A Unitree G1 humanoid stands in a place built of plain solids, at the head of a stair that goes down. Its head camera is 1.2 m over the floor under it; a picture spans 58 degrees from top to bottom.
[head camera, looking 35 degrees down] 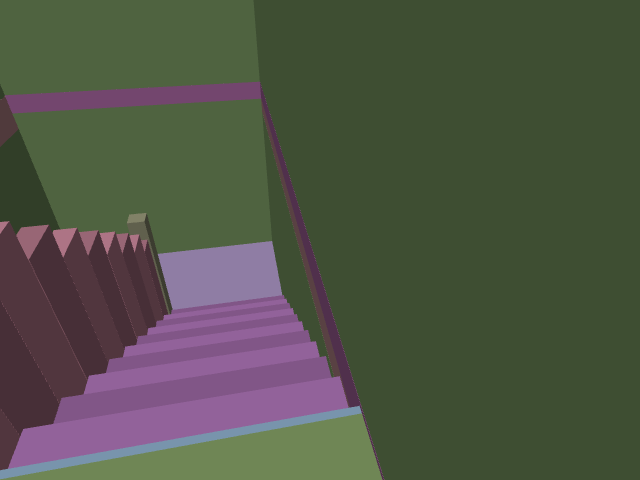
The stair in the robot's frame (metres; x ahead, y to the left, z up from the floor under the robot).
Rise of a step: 0.18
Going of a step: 0.25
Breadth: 1.11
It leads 11 degrees to the left of straight ahead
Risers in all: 11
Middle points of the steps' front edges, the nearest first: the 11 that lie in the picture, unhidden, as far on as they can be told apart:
0.70 0.42 0.00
0.95 0.47 -0.18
1.20 0.52 -0.35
1.44 0.57 -0.53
1.69 0.62 -0.70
1.93 0.66 -0.88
2.18 0.71 -1.06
2.42 0.76 -1.23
2.67 0.81 -1.41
2.91 0.86 -1.59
3.16 0.91 -1.76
